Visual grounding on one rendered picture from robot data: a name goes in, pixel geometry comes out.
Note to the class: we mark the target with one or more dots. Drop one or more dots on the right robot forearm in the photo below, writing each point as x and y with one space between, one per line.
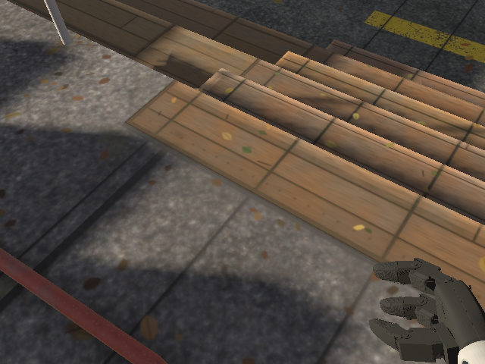
473 353

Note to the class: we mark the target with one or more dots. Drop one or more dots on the right robot hand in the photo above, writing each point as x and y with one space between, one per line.
453 320

